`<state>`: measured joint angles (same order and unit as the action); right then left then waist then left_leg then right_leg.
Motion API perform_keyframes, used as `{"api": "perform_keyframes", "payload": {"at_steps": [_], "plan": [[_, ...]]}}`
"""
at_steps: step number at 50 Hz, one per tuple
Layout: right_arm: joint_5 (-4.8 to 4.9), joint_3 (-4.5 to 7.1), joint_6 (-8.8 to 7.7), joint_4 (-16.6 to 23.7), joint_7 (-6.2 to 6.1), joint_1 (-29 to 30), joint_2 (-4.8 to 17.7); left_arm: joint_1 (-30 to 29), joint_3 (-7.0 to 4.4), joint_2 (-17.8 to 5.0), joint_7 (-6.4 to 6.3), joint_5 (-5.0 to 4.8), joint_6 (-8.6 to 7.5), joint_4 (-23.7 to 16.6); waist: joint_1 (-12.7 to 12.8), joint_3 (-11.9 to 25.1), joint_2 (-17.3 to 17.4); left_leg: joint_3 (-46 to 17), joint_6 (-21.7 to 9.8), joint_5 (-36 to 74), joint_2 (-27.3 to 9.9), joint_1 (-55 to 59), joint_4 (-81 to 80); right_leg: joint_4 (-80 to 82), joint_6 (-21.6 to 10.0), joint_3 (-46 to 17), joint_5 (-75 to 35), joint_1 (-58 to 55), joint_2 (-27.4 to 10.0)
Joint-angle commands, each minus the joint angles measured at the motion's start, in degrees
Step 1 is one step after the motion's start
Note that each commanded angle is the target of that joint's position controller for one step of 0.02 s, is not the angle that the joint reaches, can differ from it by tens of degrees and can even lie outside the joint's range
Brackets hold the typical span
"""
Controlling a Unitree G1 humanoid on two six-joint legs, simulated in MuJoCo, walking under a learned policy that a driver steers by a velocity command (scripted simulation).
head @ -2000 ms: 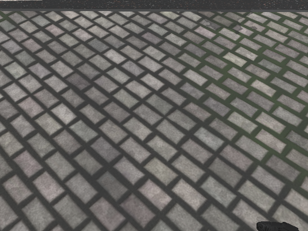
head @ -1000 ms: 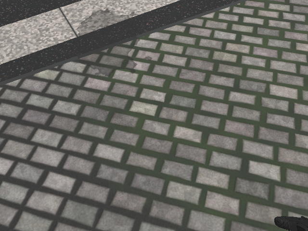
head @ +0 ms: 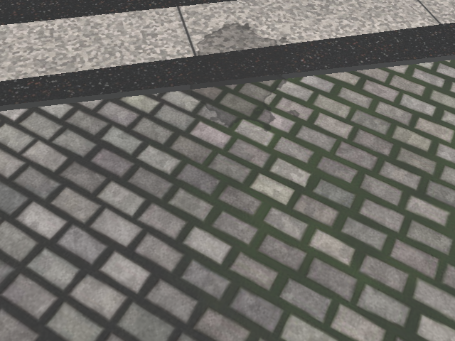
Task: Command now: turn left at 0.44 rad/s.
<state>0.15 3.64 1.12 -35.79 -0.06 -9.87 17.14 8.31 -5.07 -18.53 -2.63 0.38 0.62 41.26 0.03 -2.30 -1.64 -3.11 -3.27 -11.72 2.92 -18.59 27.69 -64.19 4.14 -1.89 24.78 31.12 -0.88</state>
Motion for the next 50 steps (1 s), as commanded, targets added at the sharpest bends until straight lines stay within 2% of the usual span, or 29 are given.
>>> {"api": "perform_keyframes", "payload": {"at_steps": [1, 4, 8, 9, 11, 12, 13, 14, 15, 16, 18, 20, 23, 28, 37, 50], "plan": [[-0.14, 2.26, -0.67, 4.21, -1.1, 2.15, 8.42, 1.87, -0.82, -3.72, -0.08, -0.18, -0.61, -2.84, 0.67, 8.93, 8.44, -13.39, -10.25, 19.35, -13.51, 9.15, -7.82, 5.3, 0.63, -1.6, -4.37, 1.21, -0.46], [-0.3, 2.19, -0.41, 3.71, -1.37, 1.81, 8.6, 0.28, -0.07, -2.61, 0.34, -0.12, -0.64, -3.35, -0.63, 8.54, 9.42, -14.06, -10.22, 12.18, -13.18, 7.51, -8.0, 13.54, 0.74, -1.49, -5.22, -2.81, -0.78], [-0.66, 1.73, -0.14, 3.05, -0.61, 1.79, 8.38, -0.23, -0.11, -3.43, 1.03, -0.57, -1.07, -3.99, -1.8, 6.35, 10.43, -17.11, -10.52, 5.02, -13.47, 4.4, -8.02, 21.45, -0.27, -0.71, -3.61, -8.24, -0.41], [-0.59, 1.46, -0.1, 2.85, -0.46, 1.95, 7.99, 0.0, -0.09, -3.36, 1.22, -0.64, -1.28, -4.07, -1.68, 6.0, 10.33, -17.87, -10.3, 4.91, -13.46, 4.35, -7.51, 24.11, -0.68, -0.54, -3.71, -9.63, -0.28], [-0.1, 0.63, -0.05, 2.53, -0.37, 3.28, 6.47, 2.37, 0.19, -2.07, 1.76, -0.52, -1.89, -3.39, 0.57, 5.87, 9.3, -17.43, -8.32, 5.28, -11.84, 2.93, -5.41, 35.66, -2.04, 0.63, -10.72, -16.33, 0.29], [-0.1, 0.08, -0.27, 1.84, -0.35, 1.82, 5.1, 3.02, 0.38, -2.02, 1.99, 0.16, -2.23, -3.33, 1.02, 6.11, 7.86, -16.7, -5.86, 4.18, -10.2, 1.39, -4.64, 41.52, -3.02, -0.5, -17.4, -21.14, -0.69], [-0.91, -0.44, -0.77, 1.52, -0.31, -0.05, 3.57, 4.01, 0.04, -4.74, 1.83, 1.17, -2.47, -3.86, 0.06, 7.45, 3.35, -14.11, -2.39, -0.27, -7.37, -1.15, -0.99, 42.19, -4.97, -6.05, -25.97, -26.0, -6.78], [-1.42, -0.41, -1.37, 1.22, 0.08, -4.02, 2.86, 1.65, -0.47, -8.11, 1.68, 1.45, -2.38, -3.97, -4.66, 7.06, -5.98, -6.9, 0.61, -7.85, -1.25, -2.84, 2.18, 41.18, -9.34, -11.04, -30.2, -24.69, -11.81], [-1.74, -0.32, -1.45, 1.33, -0.06, -2.27, 3.61, 0.12, 0.37, -4.37, 1.92, 1.22, -2.4, -3.78, -3.85, 7.27, -8.92, -4.3, 2.73, -7.77, -1.86, 2.56, 1.85, 43.39, -12.35, -12.78, -21.5, -18.08, -12.72], [-1.61, 0.07, -1.26, 1.15, -0.17, -0.34, 4.75, -1.46, 1.08, -2.13, 2.15, 1.17, -2.58, -4.39, -3.0, 5.78, -7.58, -4.35, 3.15, -4.81, -2.16, 4.43, 1.29, 43.84, -10.71, -10.55, -14.73, -16.4, -9.74], [-1.52, 0.26, -0.39, 1.14, -0.41, 1.62, 4.59, -0.72, 1.08, -2.88, 2.25, 1.01, -3.01, -4.41, -1.35, 3.46, -6.13, -4.93, 2.44, -1.5, -2.19, 4.1, 0.99, 43.02, -7.38, -7.1, -9.82, -15.25, -6.26], [-1.18, 0.17, -0.29, 0.81, -0.25, 0.76, 3.81, 0.88, 1.16, -2.98, 1.95, 0.81, -3.34, -4.14, -1.01, 2.47, -3.84, -6.0, 1.41, -0.03, -2.8, 3.25, -0.12, 41.4, -6.25, -5.17, -9.82, -15.74, -4.89], [-1.02, 0.11, -0.9, 0.13, -0.16, 0.24, 2.89, 2.29, 1.42, -2.2, 1.53, 0.52, -3.07, -4.43, -0.03, 3.0, -0.32, -6.66, 1.19, 1.68, -3.18, 2.11, -0.58, 39.11, -6.19, -3.89, -11.89, -17.79, -3.81], [-0.9, 0.18, -1.35, -0.57, -0.28, -0.61, 2.1, 2.34, 1.71, -1.28, 1.58, 0.44, -2.67, -5.09, 0.31, 3.79, 2.62, -7.19, 1.67, 3.68, -3.54, 2.49, -0.58, 37.49, -6.31, -3.02, -14.09, -18.94, -2.82], [-0.8, 0.43, -1.17, -0.96, -1.08, -1.68, 1.8, 2.46, 1.95, -0.06, 2.22, 0.27, -2.93, -4.79, -0.16, 3.81, 2.37, -7.42, 1.9, 6.49, -3.98, 5.01, 0.05, 37.51, -6.08, -2.41, -15.59, -18.15, -2.0], [-0.72, 0.74, -0.8, -1.65, -1.89, -1.62, 0.51, 3.68, 1.83, 0.7, 2.2, 0.12, -3.39, -3.33, -0.3, 3.1, 1.8, -6.95, 2.81, 7.47, -3.87, 6.74, 0.13, 38.88, -6.32, -2.62, -14.87, -17.22, -1.86]]}}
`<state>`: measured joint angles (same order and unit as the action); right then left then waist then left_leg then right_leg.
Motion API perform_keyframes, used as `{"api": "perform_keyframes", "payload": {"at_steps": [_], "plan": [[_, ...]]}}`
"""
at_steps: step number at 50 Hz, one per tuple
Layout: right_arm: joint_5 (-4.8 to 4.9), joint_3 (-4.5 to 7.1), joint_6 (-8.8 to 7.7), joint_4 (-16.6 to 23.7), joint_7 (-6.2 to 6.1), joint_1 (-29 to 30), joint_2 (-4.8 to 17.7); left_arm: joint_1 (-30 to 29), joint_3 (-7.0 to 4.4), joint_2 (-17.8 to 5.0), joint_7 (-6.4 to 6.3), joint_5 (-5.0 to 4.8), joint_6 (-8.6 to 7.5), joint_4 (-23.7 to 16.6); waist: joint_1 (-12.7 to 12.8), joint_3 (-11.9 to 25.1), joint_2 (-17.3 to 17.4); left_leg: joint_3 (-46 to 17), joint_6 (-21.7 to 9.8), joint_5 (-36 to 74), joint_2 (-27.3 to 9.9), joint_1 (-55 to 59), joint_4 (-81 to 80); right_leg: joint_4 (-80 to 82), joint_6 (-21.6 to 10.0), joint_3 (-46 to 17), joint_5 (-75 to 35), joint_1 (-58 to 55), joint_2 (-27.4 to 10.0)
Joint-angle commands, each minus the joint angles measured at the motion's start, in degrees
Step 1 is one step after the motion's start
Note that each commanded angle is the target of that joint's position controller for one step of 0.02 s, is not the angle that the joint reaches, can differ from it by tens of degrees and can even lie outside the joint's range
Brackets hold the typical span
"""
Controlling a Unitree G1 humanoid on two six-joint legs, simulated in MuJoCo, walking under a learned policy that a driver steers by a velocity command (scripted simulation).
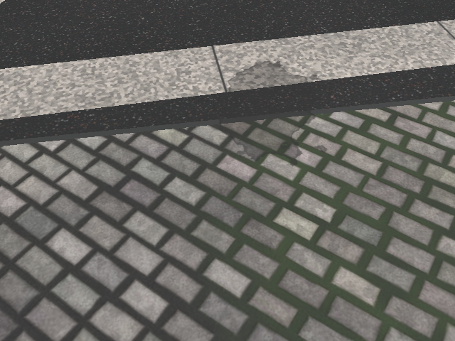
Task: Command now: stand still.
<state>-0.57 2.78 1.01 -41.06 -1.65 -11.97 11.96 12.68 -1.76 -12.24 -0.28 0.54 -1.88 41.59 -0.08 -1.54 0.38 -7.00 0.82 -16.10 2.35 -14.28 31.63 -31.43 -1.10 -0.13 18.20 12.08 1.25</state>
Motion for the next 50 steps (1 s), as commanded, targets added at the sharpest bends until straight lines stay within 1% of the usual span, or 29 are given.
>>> {"api": "perform_keyframes", "payload": {"at_steps": [1, 10, 17, 29, 39, 40, 41, 42, 43, 44, 45, 46, 47, 48, 49, 50], "plan": [[0.01, 1.63, -0.68, 3.49, -0.35, 0.45, 5.62, -0.6, -1.49, -5.54, -0.16, -0.05, -0.92, -3.53, -0.19, 2.29, -0.21, -3.03, -1.19, 11.86, -3.29, 2.49, -3.83, 6.25, -1.13, -4.42, -8.22, 1.85, -4.0], [0.05, 1.86, -0.63, 1.79, -0.87, -0.35, 5.2, 0.17, -1.55, -5.08, -0.15, -0.12, -1.05, -2.02, -0.16, 1.76, -0.23, -2.75, -0.34, 11.84, -3.34, 2.87, -4.21, 7.5, -1.74, -4.83, -7.84, 1.77, -4.1], [0.11, 1.95, -0.63, -0.57, -1.31, -1.38, 5.18, 0.7, -1.51, -4.9, -0.16, -0.19, -1.02, -0.14, -0.1, 1.25, -0.36, -2.53, 0.3, 11.8, -3.43, 3.07, -4.69, 8.62, -2.24, -5.18, -8.01, 1.39, -4.22], [0.35, 1.95, -0.72, -6.81, -2.0, -3.04, 5.54, 1.58, -1.37, -5.22, -0.34, -0.39, -0.68, 4.8, 0.11, 0.3, -0.57, -1.93, 1.11, 11.87, -3.57, 3.53, -6.06, 10.74, -2.9, -5.68, -9.22, 0.14, -4.37], [0.52, 1.71, -0.91, -12.53, -2.23, -3.8, 5.75, 2.56, -1.15, -5.71, -0.66, -0.53, -0.21, 9.4, 0.31, -0.33, -0.6, -1.2, 1.18, 11.85, -3.57, 3.63, -7.37, 11.98, -3.07, -5.62, -10.32, -0.96, -4.15], [0.52, 1.49, -0.86, -13.47, -2.25, -4.63, 5.03, 3.54, -1.07, -5.47, -0.79, -0.51, -0.1, 10.27, 0.4, 0.91, -1.16, -0.08, 1.1, 7.8, -2.72, 4.01, -7.04, 13.11, -3.3, -5.74, -3.77, -1.59, -3.92], [0.73, 1.4, -0.84, -13.87, -2.3, -4.34, 4.7, 3.97, -1.28, -6.22, -1.02, -0.76, 0.11, 10.76, 0.83, 0.08, -2.36, 1.76, 0.86, 1.9, -1.32, 2.38, -5.06, 14.85, -4.21, -7.06, 6.78, -1.25, -4.19], [1.08, 1.49, -1.07, -13.5, -2.28, -3.12, 5.04, 4.76, -2.04, -8.78, -1.29, -1.23, 0.32, 10.99, 1.75, -1.46, -5.36, 4.57, 0.61, -5.43, 0.58, -2.15, -0.17, 17.41, -6.44, -11.22, 17.64, -1.58, -6.51], [1.35, 1.48, -1.7, -12.36, -2.07, -0.92, 5.63, 5.91, -2.6, -10.93, -1.52, -1.53, 0.36, 11.17, 2.59, -3.86, -8.17, 6.19, 0.08, -8.79, 0.27, -8.44, 4.57, 21.31, -9.63, -18.59, 26.09, -2.2, -12.09], [1.61, 1.38, -2.69, -10.9, -1.67, 2.17, 6.19, 6.81, -3.13, -12.43, -1.75, -1.52, 0.02, 11.21, 3.7, -6.67, -9.38, 5.67, -0.54, -9.05, -2.43, -12.99, 10.31, 24.92, -12.86, -25.72, 28.19, -1.18, -17.73], [2.04, 1.52, -3.58, -10.09, -1.17, 4.12, 6.65, 7.83, -3.29, -12.62, -1.88, -1.01, -0.66, 11.42, 4.31, -8.48, -8.9, 3.98, -1.11, -11.22, -4.71, -18.37, 16.67, 26.75, -15.1, -29.75, 25.22, -2.5, -20.82], [2.22, 1.75, -4.26, -10.35, -0.67, 3.53, 6.91, 7.87, -3.17, -11.83, -1.82, -0.91, -1.35, 11.46, 3.66, -8.57, -7.18, 3.13, -1.66, -11.85, -6.43, -23.06, 20.9, 26.7, -15.83, -30.33, 21.5, -5.87, -21.79], [2.27, 1.85, -4.88, -10.93, -0.13, 2.42, 6.87, 7.54, -2.98, -10.82, -1.7, -1.3, -1.8, 11.25, 2.98, -7.64, -5.47, 3.03, -2.18, -10.92, -7.6, -25.66, 21.77, 26.33, -15.3, -28.56, 18.1, -9.1, -21.17], [2.3, 1.87, -5.5, -11.19, 0.34, 2.51, 6.76, 6.93, -2.88, -10.36, -1.58, -1.71, -1.99, 10.92, 2.71, -6.73, -4.33, 3.68, -2.53, -9.26, -8.19, -25.54, 19.21, 26.16, -13.94, -24.98, 14.03, -10.66, -19.6], [2.24, 1.79, -6.04, -11.32, 0.7, 3.4, 6.35, 6.47, -2.87, -10.29, -1.47, -1.93, -2.01, 10.73, 2.79, -5.52, -4.0, 4.94, -2.48, -7.08, -7.96, -23.09, 15.35, 25.79, -12.49, -20.8, 9.57, -10.73, -17.42], [2.11, 1.53, -6.45, -11.43, 1.04, 4.21, 5.37, 6.64, -2.94, -10.61, -1.36, -1.96, -1.91, 10.83, 2.95, -4.24, -4.53, 6.48, -2.09, -4.93, -7.07, -19.4, 11.77, 25.16, -11.63, -16.96, 5.81, -9.69, -15.31]]}}
Over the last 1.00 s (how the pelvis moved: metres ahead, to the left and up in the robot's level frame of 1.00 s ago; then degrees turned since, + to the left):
0.02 -0.04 -0.01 5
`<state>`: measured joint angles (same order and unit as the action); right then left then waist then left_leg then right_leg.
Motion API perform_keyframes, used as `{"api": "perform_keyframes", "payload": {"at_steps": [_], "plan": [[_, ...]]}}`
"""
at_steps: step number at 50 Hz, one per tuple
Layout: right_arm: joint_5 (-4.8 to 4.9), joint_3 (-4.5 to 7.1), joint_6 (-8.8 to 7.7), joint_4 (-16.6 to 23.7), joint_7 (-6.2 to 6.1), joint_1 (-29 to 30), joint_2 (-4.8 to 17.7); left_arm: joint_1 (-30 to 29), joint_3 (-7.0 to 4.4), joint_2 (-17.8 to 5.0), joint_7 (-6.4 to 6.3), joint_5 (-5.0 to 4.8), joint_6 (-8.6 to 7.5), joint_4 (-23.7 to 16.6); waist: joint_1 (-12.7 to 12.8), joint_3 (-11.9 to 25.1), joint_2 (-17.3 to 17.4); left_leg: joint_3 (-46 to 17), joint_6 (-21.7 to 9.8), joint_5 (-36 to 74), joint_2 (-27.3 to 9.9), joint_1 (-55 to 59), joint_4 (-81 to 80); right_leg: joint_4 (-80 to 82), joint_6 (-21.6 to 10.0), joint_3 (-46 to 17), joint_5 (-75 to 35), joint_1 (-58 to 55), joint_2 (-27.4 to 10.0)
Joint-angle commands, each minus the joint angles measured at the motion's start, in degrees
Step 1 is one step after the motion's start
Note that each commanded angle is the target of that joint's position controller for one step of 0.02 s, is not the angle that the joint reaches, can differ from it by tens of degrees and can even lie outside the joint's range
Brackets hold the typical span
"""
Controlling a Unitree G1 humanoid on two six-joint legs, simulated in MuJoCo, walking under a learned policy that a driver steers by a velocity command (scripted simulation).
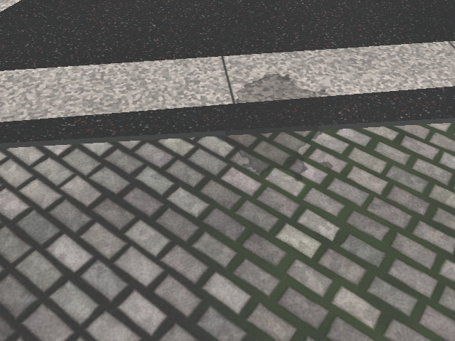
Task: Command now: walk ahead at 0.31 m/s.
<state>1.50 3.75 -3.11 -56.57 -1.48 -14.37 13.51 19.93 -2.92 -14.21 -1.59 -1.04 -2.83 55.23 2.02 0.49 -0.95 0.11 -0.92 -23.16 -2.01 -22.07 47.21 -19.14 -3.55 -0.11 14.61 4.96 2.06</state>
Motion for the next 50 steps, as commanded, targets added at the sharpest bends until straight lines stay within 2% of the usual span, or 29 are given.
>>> {"api": "perform_keyframes", "payload": {"at_steps": [1, 4, 6, 7, 8, 9, 10, 11, 13, 15, 20, 24, 26, 27, 28, 29, 32, 34, 36, 38, 41, 42, 44, 45, 46, 47, 48, 49, 50], "plan": [[0.0, 0.29, -2.58, 3.99, 1.22, 6.9, 3.04, -0.27, -1.91, -9.19, 0.06, -0.42, -0.76, -2.58, 0.74, -5.37, -4.17, 0.72, 0.11, 3.72, -1.74, -7.42, -7.28, 12.18, -8.78, -14.01, 7.44, -0.6, -14.6], [0.4, 0.24, -2.55, 2.58, 1.81, 3.7, 3.38, -0.78, -2.21, -10.74, 0.46, -1.16, -0.21, -2.32, -1.95, -4.51, -4.91, 4.19, 0.72, 12.12, 1.08, 6.67, -16.41, 8.89, -8.09, -10.19, 8.04, 8.46, -13.19], [0.15, 1.29, -1.94, 0.17, 1.28, -2.67, 5.56, -1.01, -1.37, -8.79, 0.63, -0.43, -0.05, -2.17, -5.37, -3.0, -3.0, 4.67, 0.26, 13.77, 3.39, 17.26, -19.98, 1.07, -5.57, -8.15, 1.62, 13.51, -10.62], [0.07, 2.16, -1.9, -0.43, 0.74, -7.21, 8.32, -1.4, -0.39, -6.11, 0.79, 0.24, -0.26, -2.3, -7.65, -0.36, 0.54, -1.39, -1.43, 14.09, -1.19, 23.49, -23.26, -10.36, -2.3, -3.81, -2.86, 15.96, -6.92], [-0.97, 3.14, -1.61, -0.31, 0.19, -11.35, 14.8, -1.42, 1.04, -1.6, 0.63, 1.84, -0.66, -4.39, -7.3, 3.58, 15.13, -20.43, -6.95, 20.68, -14.91, 29.94, -28.5, -30.78, 2.76, 2.67, 10.17, 25.22, -0.85], [-2.1, 3.07, -2.09, -1.51, 0.98, -13.57, 16.2, 0.69, 0.5, -2.91, 0.14, 0.46, -1.11, -4.7, -6.67, 5.56, 18.44, -36.03, -15.33, 22.26, -22.66, 29.04, -33.71, -43.66, 3.83, -2.04, 21.72, 30.79, 1.97], [-1.46, 1.8, -2.8, -0.21, 1.56, -8.53, 12.29, 1.61, -0.3, -6.74, 0.01, -0.64, -1.21, -4.16, -4.51, 1.53, 10.58, -31.66, -15.55, 23.65, -21.81, 25.25, -32.73, -49.65, 3.37, -5.47, 19.44, 32.67, -1.74], [-1.23, 0.86, -3.1, 1.07, 1.93, -3.91, 9.13, 0.24, -0.68, -7.84, 0.29, -0.81, -1.12, -3.82, -3.3, -0.66, 8.02, -23.0, -13.03, 27.78, -18.1, 21.58, -31.99, -49.98, 2.86, -4.92, 14.95, 32.14, -3.92], [-1.36, -0.12, -2.69, 2.4, 2.13, 1.36, 7.0, -1.22, -1.13, -7.24, -0.02, 0.12, -0.3, -3.19, -1.5, -1.47, 6.29, -13.08, -9.45, 36.92, -13.01, 17.62, -32.62, -44.55, 3.03, -3.58, 8.05, 29.02, -6.75], [-2.48, -1.15, -2.3, 1.16, 1.71, 0.27, 4.63, -0.7, -0.86, -4.75, 0.27, 0.47, 0.45, -2.56, -0.48, -0.09, 6.76, -6.59, -8.9, 47.29, -9.71, 14.94, -32.14, -39.63, 3.87, -2.29, 3.11, 23.34, -6.55], [-2.43, -0.8, -1.05, 0.13, 0.35, 0.99, 9.03, -7.18, 0.27, -2.86, -0.3, 0.73, 1.75, -4.23, -1.36, 2.3, 6.28, -3.06, -10.02, 53.17, -8.9, 13.59, -30.27, -21.2, 5.65, -0.54, -0.73, 15.23, -5.35], [-1.18, -1.1, 0.11, -0.53, 0.59, 2.28, 7.76, -8.14, -0.11, -4.34, -0.55, 0.75, 2.83, -3.68, -0.72, 0.61, 5.46, -5.03, -9.83, 40.02, -9.19, 11.6, -29.35, -11.93, 4.0, -0.3, -5.12, 9.71, -5.14], [-1.11, -1.48, 0.21, -1.67, 0.93, -0.35, 6.09, -7.35, -0.71, -6.49, -0.83, 1.81, 2.8, -2.85, -0.63, 0.19, 1.59, -4.59, -5.99, 26.47, -5.38, 9.26, -27.49, -4.53, 2.09, -2.87, -20.0, 2.49, -7.05], [-2.23, -1.51, 0.0, -2.19, 1.14, -3.71, 5.51, -7.6, -1.3, -9.4, -1.08, 1.5, 2.82, -2.95, -3.24, 1.01, -2.53, -2.51, -3.82, 18.96, -1.48, 6.7, -26.1, -6.77, 0.7, -4.88, -29.09, -1.66, -9.49], [-2.24, -1.74, 0.32, -3.13, 0.94, -7.5, 3.93, -8.84, -1.32, -8.92, -0.9, 0.73, 2.89, -2.12, -5.36, 2.04, -6.12, -1.14, -2.15, 15.42, 0.52, 6.59, -27.92, -9.07, -1.68, -4.88, -27.18, -1.88, -9.21], [-1.83, -1.71, 0.78, -3.3, 0.65, -5.22, 4.74, -8.93, -1.26, -6.48, -0.51, -0.06, 2.94, -1.73, -3.17, 1.35, -4.01, 0.92, -1.64, 9.84, 2.28, 7.65, -26.66, -8.96, -1.53, -3.81, -17.91, 0.1, -7.11], [-0.74, -1.3, 1.75, -1.61, 0.05, -2.2, 5.75, -9.34, -1.47, -5.84, 0.03, -0.21, 1.99, -1.04, -2.63, -3.76, -1.39, -0.53, -4.65, -10.09, 1.71, 3.52, -24.2, -8.2, -2.39, -4.42, 12.6, 7.78, -5.48], [-0.36, -1.41, 0.38, -1.13, 0.12, -3.5, 5.58, -10.5, -1.36, -5.57, 0.38, -0.63, 0.09, -1.41, -3.46, -7.59, -1.7, -3.92, -7.04, -12.24, -0.62, 4.01, -24.14, -8.04, -3.62, -6.46, 15.97, 13.58, -6.21], [-0.15, -0.9, -1.27, -2.06, 0.37, -7.29, 7.17, -13.16, -1.13, -4.74, 1.26, -0.71, -2.07, -2.56, -5.01, -7.31, 1.13, -8.59, -9.33, -5.97, -3.67, 10.73, -24.51, -13.69, -3.5, -4.41, 6.9, 19.85, -4.84], [0.02, 0.29, -1.99, -3.73, 0.72, -11.52, 10.71, -17.1, -0.64, -3.33, 2.64, -0.36, -4.1, -4.69, -5.99, -5.97, 7.3, -17.68, -12.52, 10.5, -11.77, 22.71, -26.28, -24.16, -1.42, 2.25, -6.03, 30.25, -2.72], [-0.56, -0.21, -1.6, -4.24, 1.24, -14.95, 8.56, -23.5, -0.02, -2.56, 4.17, -1.14, -4.85, -7.27, -7.83, -8.1, 8.98, -23.53, -15.27, 30.42, -20.09, 34.17, -26.11, -31.43, -1.05, 2.5, 20.83, 46.62, -4.64], [-0.56, -0.26, -1.17, -3.95, 1.3, -15.05, 8.66, -25.58, 0.28, -2.48, 4.51, -1.66, -4.71, -8.2, -8.09, -8.65, 7.21, -22.8, -14.5, 31.51, -20.54, 35.33, -26.61, -29.71, -1.11, 2.27, 20.23, 48.19, -5.89], [-0.51, 0.06, -0.19, -1.69, 1.03, -8.57, 11.01, -20.81, 0.15, -3.12, 5.04, -1.92, -4.37, -7.17, -3.69, -5.9, 7.5, -14.85, -10.34, 35.29, -16.27, 26.96, -27.04, -18.91, -1.43, 4.09, 7.42, 32.49, -4.79], [-0.5, 0.12, 0.07, -0.2, 0.94, -3.49, 11.97, -11.47, -0.47, -3.56, 5.03, -1.64, -3.96, -3.89, 1.7, -1.94, 8.39, -8.21, -7.85, 41.67, -11.67, 16.59, -24.19, -13.22, -1.63, 7.29, -4.05, 12.67, -0.79], [-0.58, 0.06, -0.11, 0.2, 1.02, -3.84, 11.65, -2.75, -2.07, -6.37, 4.72, -0.99, -3.21, -0.38, 4.98, 2.74, 6.97, -3.7, -5.96, 46.1, -7.64, 8.76, -17.67, -14.69, -1.92, 8.38, -10.82, -4.07, 2.03], [-1.12, -0.28, -0.59, 0.92, 1.07, -2.43, 10.72, 6.54, -3.75, -9.99, 3.79, -0.59, -2.31, 1.76, 9.67, 6.12, 2.43, 0.51, -2.72, 39.39, -3.5, -1.72, -4.39, -13.06, -4.34, -0.61, -5.52, -16.68, -4.08], [-1.65, -1.97, -1.57, 3.02, 0.81, -4.56, 4.28, 10.87, -4.22, -15.63, 3.0, 0.35, -2.18, 1.8, 7.77, 11.46, -13.43, 0.86, 0.42, -0.1, 4.36, -10.25, 17.39, 0.54, -11.9, -32.62, 1.99, -22.15, -22.65], [-0.06, -1.54, -2.71, 3.54, 0.78, -2.32, 5.15, 7.63, -2.6, -12.05, 2.97, 0.89, -2.81, 1.13, 6.71, 9.54, -9.35, -7.89, -0.04, -7.71, 4.76, -15.62, 27.12, 6.54, -14.4, -43.42, 3.44, -19.47, -25.67], [1.59, -1.19, -3.5, 3.99, 1.06, -1.55, 5.97, 1.41, -1.74, -9.79, 2.94, 0.62, -3.37, 0.0, 3.78, 1.53, -5.92, -7.77, -1.47, -4.23, 1.42, -20.1, 28.69, 6.28, -13.25, -35.43, 1.57, -13.82, -25.02]]}}
Over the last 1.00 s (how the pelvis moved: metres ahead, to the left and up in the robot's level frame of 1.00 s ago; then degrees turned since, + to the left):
0.03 -0.01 0.01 0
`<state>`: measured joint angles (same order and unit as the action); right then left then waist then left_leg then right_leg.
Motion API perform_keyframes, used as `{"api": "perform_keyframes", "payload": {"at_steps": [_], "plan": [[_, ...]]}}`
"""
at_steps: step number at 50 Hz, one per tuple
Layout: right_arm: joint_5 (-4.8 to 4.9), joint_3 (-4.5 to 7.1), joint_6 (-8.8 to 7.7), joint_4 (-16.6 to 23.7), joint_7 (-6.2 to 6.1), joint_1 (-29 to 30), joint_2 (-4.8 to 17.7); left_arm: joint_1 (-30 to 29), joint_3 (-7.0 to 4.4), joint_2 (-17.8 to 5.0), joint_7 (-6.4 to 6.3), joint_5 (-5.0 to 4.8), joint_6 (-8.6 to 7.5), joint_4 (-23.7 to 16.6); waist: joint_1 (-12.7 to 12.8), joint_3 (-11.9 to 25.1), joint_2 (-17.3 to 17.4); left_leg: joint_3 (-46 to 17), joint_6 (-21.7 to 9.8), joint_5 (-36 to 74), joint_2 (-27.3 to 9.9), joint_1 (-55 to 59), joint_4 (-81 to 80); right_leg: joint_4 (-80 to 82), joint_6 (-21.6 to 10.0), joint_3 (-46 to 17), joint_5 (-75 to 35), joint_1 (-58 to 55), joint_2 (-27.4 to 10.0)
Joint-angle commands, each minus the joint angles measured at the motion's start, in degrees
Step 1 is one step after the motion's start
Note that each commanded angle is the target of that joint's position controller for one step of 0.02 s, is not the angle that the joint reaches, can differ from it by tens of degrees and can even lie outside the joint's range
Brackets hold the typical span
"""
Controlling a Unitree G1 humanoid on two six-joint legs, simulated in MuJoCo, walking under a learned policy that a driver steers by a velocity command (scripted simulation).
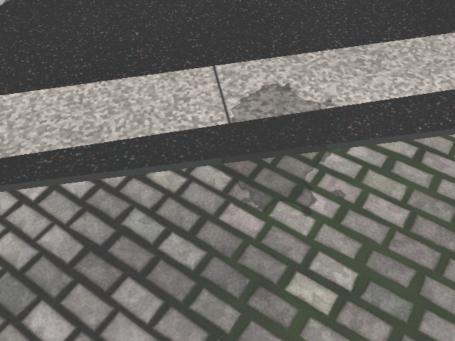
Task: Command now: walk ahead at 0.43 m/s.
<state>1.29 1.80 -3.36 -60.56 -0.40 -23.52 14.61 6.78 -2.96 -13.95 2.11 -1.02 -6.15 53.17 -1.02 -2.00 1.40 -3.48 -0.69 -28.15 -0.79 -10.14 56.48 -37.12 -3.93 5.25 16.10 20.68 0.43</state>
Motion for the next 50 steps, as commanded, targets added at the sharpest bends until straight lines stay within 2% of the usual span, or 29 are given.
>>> {"api": "perform_keyframes", "payload": {"at_steps": [1, 2, 3, 4, 6, 8, 11, 15, 19, 21, 22, 23, 24, 25, 26, 27, 28, 29, 30, 31, 33, 35, 38, 41, 43, 45, 47, 49, 50], "plan": [[1.82, 0.93, -3.59, 7.81, 0.02, 8.19, 5.22, 10.32, -0.93, -7.28, -0.41, 0.35, -0.39, 1.09, 4.83, 0.4, -5.12, -2.57, -2.7, 6.23, -3.17, -31.06, 17.06, 24.44, -10.59, -31.88, -5.08, -24.18, -20.16], [1.03, 1.42, -3.43, 7.27, -0.22, 7.93, 5.19, 8.27, -0.59, -6.33, 0.09, 0.61, -0.63, 0.64, 3.37, -0.85, -3.9, -1.47, -2.88, 10.37, -4.95, -29.27, 14.03, 25.29, -8.74, -25.85, -9.27, -20.64, -17.33], [0.52, 1.98, -2.82, 6.83, -0.22, 7.07, 5.75, 7.47, -0.14, -4.88, 0.32, 0.93, -0.66, 0.58, 2.13, -0.8, -4.29, -0.93, -3.01, 13.22, -6.21, -26.46, 11.45, 26.24, -7.23, -20.53, -13.0, -18.57, -14.46], [0.41, 2.17, -2.23, 6.52, 0.03, 6.07, 5.25, 8.08, 0.1, -4.22, 0.35, 1.17, -0.52, 0.97, 1.42, -0.31, -5.53, -0.2, -2.96, 15.05, -6.46, -24.69, 9.79, 26.73, -6.55, -17.31, -16.83, -17.93, -13.02], [0.2, 2.36, -1.27, 6.87, 0.26, 6.9, 4.06, 10.48, 0.11, -4.85, -0.16, 1.04, -0.33, 2.19, 0.75, -0.56, -5.14, 1.41, -2.09, 16.65, -6.68, -25.35, 6.68, 27.68, -6.58, -13.69, -23.31, -17.82, -11.85], [-0.29, 2.4, -0.82, 8.86, 0.2, 11.69, 3.6, 12.02, -0.19, -6.64, -0.95, 1.12, -0.05, 2.86, 1.25, -1.62, -4.43, 2.09, -0.58, 20.17, -7.01, -28.86, 2.4, 29.24, -7.1, -12.35, -25.13, -17.82, -12.09], [-0.39, 2.21, -0.98, 11.86, 0.36, 19.3, 3.2, 13.02, -0.18, -7.02, -2.04, 1.28, 0.53, 3.1, 2.54, -3.15, -4.42, 2.49, 0.77, 26.99, -6.73, -31.32, -8.11, 30.91, -6.64, -10.44, -24.08, -17.53, -11.5], [-0.18, 1.55, -1.54, 14.22, 1.16, 27.26, 2.47, 16.42, -0.38, -7.54, -2.61, 0.8, 0.66, 4.09, 4.73, -4.59, -4.53, 4.31, 0.33, 33.83, -4.56, -28.88, -20.01, 32.5, -5.92, -8.21, -21.52, -18.87, -11.18], [0.17, 1.09, -2.28, 16.73, 2.58, 32.8, 2.41, 19.89, -0.75, -7.61, -2.73, 0.42, 1.59, 5.73, 5.5, -5.85, -4.38, 4.36, -1.62, 31.49, -3.51, -31.09, -25.67, 29.7, -6.44, -7.94, -25.05, -27.01, -14.11], [0.3, 1.29, -2.72, 17.35, 3.3, 32.78, 3.32, 19.33, -1.21, -8.55, -2.95, 0.36, 2.02, 5.66, 4.15, -4.7, -5.01, 4.96, -3.13, 28.1, -2.41, -28.68, -27.35, 26.46, -5.96, -7.64, -32.03, -29.91, -15.33], [0.28, 1.78, -2.82, 17.06, 3.39, 30.72, 4.45, 18.44, -1.45, -9.35, -3.04, 0.46, 2.18, 5.34, 2.55, -2.73, -6.05, 5.89, -4.0, 26.16, -0.93, -24.42, -27.66, 23.56, -5.42, -7.36, -40.62, -30.59, -15.42], [0.23, 2.56, -2.78, 16.22, 3.23, 26.89, 6.02, 17.84, -1.7, -10.14, -3.1, 0.61, 2.44, 5.11, 0.34, 0.51, -7.6, 7.19, -5.02, 24.26, 1.06, -18.31, -27.26, 18.8, -4.88, -7.07, -50.92, -31.08, -15.17], [0.24, 3.81, -2.69, 13.79, 2.89, 18.38, 8.12, 16.66, -1.6, -10.01, -3.07, 0.83, 2.91, 4.79, -4.11, 5.54, -8.03, 8.54, -6.64, 24.86, 2.97, -7.52, -28.4, 9.13, -3.68, -5.5, -57.5, -29.4, -13.26], [-0.1, 4.97, -2.43, 10.8, 2.26, 7.5, 10.68, 15.92, -1.02, -9.07, -2.97, 1.18, 2.95, 3.89, -8.53, 12.25, -7.29, 3.99, -9.26, 25.72, -1.1, 10.36, -26.47, -4.46, -2.09, -4.74, -50.24, -18.75, -11.08], [-1.61, 6.31, -2.13, 8.99, 1.84, -1.36, 15.82, 22.37, 0.91, -2.46, -2.17, 1.19, 2.04, 3.08, -6.64, 22.35, 4.79, -22.29, -18.63, 15.51, -17.14, 34.61, -27.76, -28.37, 1.92, -3.09, -22.27, 5.47, -1.8], [-1.31, 4.87, -2.0, 8.51, 1.89, -1.0, 11.88, 21.87, 1.37, -1.84, -1.78, 0.31, 0.39, 3.94, -6.38, 25.88, 9.07, -40.12, -20.79, 10.3, -22.4, 36.93, -38.27, -39.45, 1.7, -11.58, 15.37, 14.51, 3.38], [-0.58, 3.82, -2.24, 8.94, 1.99, 4.43, 8.93, 15.78, -0.24, -7.47, -1.57, -1.48, -0.75, 1.75, -5.78, 15.91, 7.15, -32.58, -17.31, 8.05, -19.95, 28.66, -40.36, -43.17, 0.36, -13.43, 13.7, 19.83, -0.41], [-0.62, 3.09, -2.45, 10.19, 2.01, 10.08, 6.82, 11.65, -0.52, -8.66, -1.77, -2.21, -1.25, 0.32, -3.67, 9.07, 3.67, -23.66, -15.28, 11.26, -17.94, 18.44, -42.34, -40.88, -0.25, -11.37, 8.24, 19.53, -3.82], [-1.06, 2.49, -2.82, 10.44, 2.37, 13.53, 5.02, 9.87, -0.82, -8.11, -2.26, -1.6, -1.14, 0.09, -1.58, 4.65, 0.37, -17.47, -14.03, 16.0, -15.58, 9.58, -44.61, -36.77, -0.06, -10.01, 4.11, 17.3, -6.2], [-1.56, 2.01, -3.26, 10.43, 2.6, 15.2, 3.59, 11.0, -1.25, -7.34, -2.64, -0.78, -0.4, 0.43, 0.72, 3.15, 1.28, -12.81, -12.65, 19.18, -13.21, 4.07, -46.31, -33.35, 0.07, -10.21, 1.34, 13.38, -8.2], [-1.61, 1.96, -3.43, 9.53, 2.86, 14.96, 3.75, 13.56, -0.97, -4.28, -2.82, -0.35, 1.16, 1.0, 2.62, 2.33, 2.44, -8.71, -12.86, 21.37, -11.47, -1.75, -48.95, -30.12, 0.92, -9.71, -0.02, 9.27, -9.32], [-1.59, 2.33, -3.58, 8.39, 2.25, 12.95, 5.77, 11.09, -1.08, -4.22, -3.07, -0.04, 1.95, -0.27, 2.83, 0.37, 2.27, -6.07, -13.7, 23.4, -11.18, -3.91, -50.92, -25.92, 2.31, -8.97, -2.78, 11.67, -10.12], [-1.54, 2.67, -3.27, 7.31, 0.93, 9.48, 7.58, 3.82, -1.34, -4.94, -3.11, 0.69, 1.9, -2.93, 1.04, -1.18, 1.37, -4.01, -13.28, 25.68, -10.81, -1.17, -51.81, -15.51, 4.07, -8.6, -12.2, 17.66, -10.46], [-1.04, 2.66, -2.83, 6.56, 0.29, 6.63, 8.16, -2.21, -0.84, -3.64, -2.51, 0.58, 1.32, -4.54, -0.9, -1.48, 1.42, -0.56, -11.35, 27.24, -9.14, 0.67, -51.46, -4.0, 4.26, -6.78, -20.62, 16.21, -8.53], [-0.65, 2.74, -2.6, 5.63, 0.17, 4.19, 8.62, -6.14, -0.46, -3.26, -2.02, 0.25, 1.14, -5.53, -2.34, -1.94, 1.36, 0.29, -10.93, 26.52, -9.38, 2.73, -51.04, 0.86, 4.29, -5.6, -22.48, 15.09, -7.19], [-0.39, 2.85, -2.12, 4.58, 0.14, 2.02, 8.8, -9.27, -0.2, -3.41, -1.37, -0.06, 0.98, -6.69, -3.31, -2.7, 1.45, 0.14, -10.93, 26.57, -10.87, 6.57, -49.53, 3.9, 3.93, -5.6, -21.29, 15.94, -6.56], [-0.24, 3.11, -1.48, 3.81, 0.0, 0.9, 9.09, -11.21, -0.17, -4.07, -0.6, -0.23, 0.66, -7.93, -3.22, -3.07, 1.68, -0.54, -10.46, 27.74, -13.04, 10.9, -47.19, 6.23, 2.75, -6.18, -18.04, 16.86, -6.24], [-0.15, 3.5, -0.85, 3.74, -0.22, 1.48, 9.87, -10.04, -0.52, -5.52, -0.01, -0.31, 0.28, -8.25, -1.56, -2.13, 2.5, -1.21, -9.44, 31.96, -14.69, 13.78, -44.28, 7.82, 1.2, -5.95, -13.68, 14.2, -5.41], [-0.15, 3.65, -0.56, 4.02, -0.28, 2.57, 10.34, -7.37, -1.0, -6.64, 0.1, -0.33, 0.11, -7.71, 0.29, -0.54, 3.24, -0.79, -8.75, 38.6, -14.56, 14.23, -41.19, 8.42, 0.31, -4.89, -11.74, 9.79, -4.18]]}}
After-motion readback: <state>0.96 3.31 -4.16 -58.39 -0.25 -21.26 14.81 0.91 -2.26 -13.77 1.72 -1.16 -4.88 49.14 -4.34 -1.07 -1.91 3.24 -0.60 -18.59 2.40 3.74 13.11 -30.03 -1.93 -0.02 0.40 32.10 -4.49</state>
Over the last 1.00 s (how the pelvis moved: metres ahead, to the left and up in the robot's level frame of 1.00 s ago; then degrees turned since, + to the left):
0.27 0.00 -0.02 1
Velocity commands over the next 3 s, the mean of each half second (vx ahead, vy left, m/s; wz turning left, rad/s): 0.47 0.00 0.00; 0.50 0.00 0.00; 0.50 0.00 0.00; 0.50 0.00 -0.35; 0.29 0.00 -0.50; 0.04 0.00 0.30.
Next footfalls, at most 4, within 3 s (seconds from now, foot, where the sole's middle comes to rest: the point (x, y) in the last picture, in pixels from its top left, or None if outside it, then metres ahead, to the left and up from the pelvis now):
0.50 left None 0.44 0.11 -0.76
1.04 right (285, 262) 0.72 -0.14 -0.76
1.60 left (211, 186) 1.04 0.10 -0.76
2.16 right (286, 137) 1.27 -0.20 -0.76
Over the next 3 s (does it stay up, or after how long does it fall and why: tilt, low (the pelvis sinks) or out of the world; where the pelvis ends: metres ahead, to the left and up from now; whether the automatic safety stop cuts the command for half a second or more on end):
stays up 1.31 -0.15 0.01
